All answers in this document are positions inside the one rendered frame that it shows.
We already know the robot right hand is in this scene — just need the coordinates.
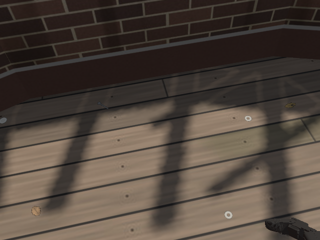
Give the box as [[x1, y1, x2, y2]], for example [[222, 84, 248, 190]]
[[265, 217, 320, 240]]

